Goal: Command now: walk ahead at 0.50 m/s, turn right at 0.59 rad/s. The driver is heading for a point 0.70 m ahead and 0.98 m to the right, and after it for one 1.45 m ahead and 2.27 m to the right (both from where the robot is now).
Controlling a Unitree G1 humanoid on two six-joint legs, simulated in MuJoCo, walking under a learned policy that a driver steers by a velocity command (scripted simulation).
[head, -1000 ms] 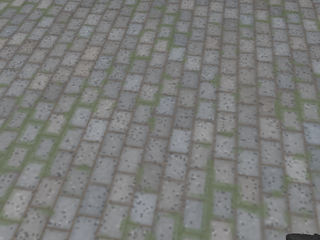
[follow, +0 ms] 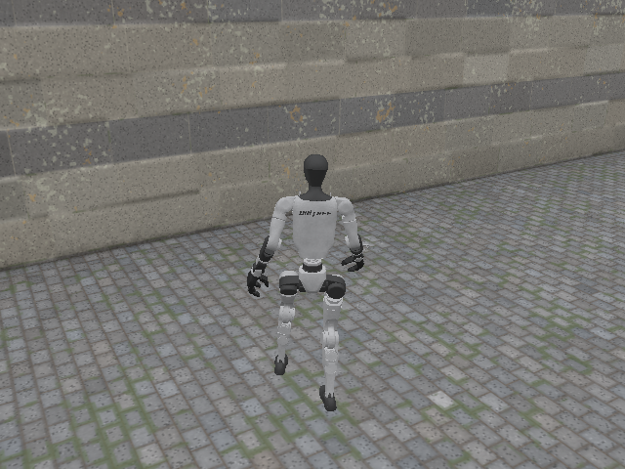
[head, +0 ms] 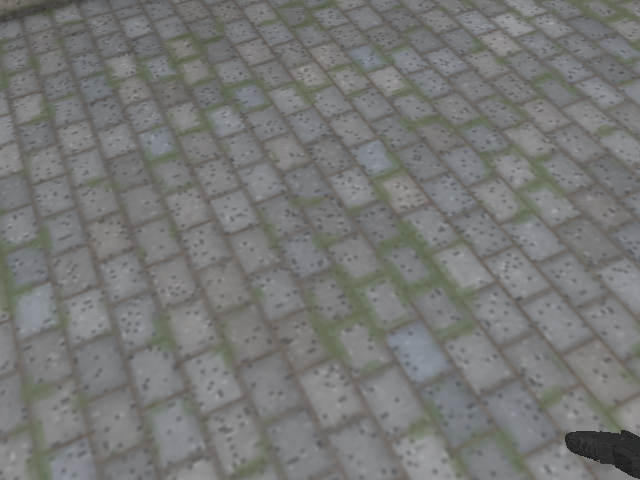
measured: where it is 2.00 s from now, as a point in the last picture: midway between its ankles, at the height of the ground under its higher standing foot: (472, 411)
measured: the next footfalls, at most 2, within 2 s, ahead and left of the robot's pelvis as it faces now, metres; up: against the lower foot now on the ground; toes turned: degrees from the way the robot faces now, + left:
left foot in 0.10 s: +0.24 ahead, +0.14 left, +0.00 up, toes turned -8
right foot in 0.62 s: +0.45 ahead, -0.19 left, +0.00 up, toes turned -25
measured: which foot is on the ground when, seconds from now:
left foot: up 0.00-0.08, down 0.10-0.64, up 0.66-1.00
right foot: down 0.00-0.12, up 0.14-0.60, down 0.62-1.00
